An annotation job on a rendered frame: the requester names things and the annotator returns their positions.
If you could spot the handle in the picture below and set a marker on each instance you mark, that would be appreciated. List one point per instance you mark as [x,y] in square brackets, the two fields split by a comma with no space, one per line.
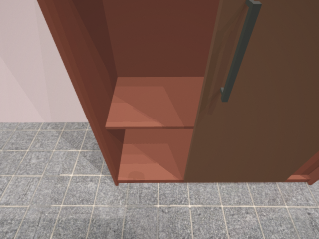
[248,26]

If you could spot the wardrobe door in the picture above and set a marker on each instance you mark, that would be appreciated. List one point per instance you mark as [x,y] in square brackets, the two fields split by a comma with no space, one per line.
[309,166]
[269,127]

